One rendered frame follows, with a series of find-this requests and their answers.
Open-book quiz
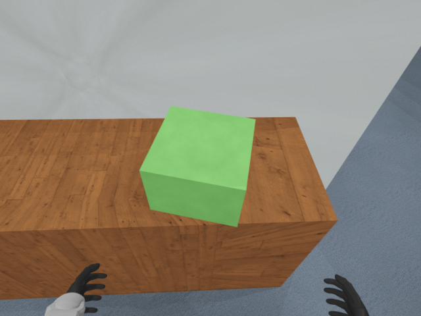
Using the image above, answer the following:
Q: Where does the robot left forearm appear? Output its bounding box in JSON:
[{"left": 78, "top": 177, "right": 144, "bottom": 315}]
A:
[{"left": 45, "top": 292, "right": 86, "bottom": 316}]

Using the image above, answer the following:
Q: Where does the carton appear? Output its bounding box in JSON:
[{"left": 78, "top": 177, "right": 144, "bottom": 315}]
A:
[{"left": 139, "top": 106, "right": 256, "bottom": 227}]

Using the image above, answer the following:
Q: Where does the left robot hand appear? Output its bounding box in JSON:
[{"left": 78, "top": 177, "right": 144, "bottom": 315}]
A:
[{"left": 66, "top": 263, "right": 107, "bottom": 313}]

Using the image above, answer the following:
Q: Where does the pedestal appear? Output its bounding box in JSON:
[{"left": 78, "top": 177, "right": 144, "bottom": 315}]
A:
[{"left": 0, "top": 117, "right": 338, "bottom": 300}]

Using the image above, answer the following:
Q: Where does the right robot hand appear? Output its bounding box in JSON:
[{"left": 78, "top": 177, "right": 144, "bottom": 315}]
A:
[{"left": 324, "top": 275, "right": 369, "bottom": 316}]

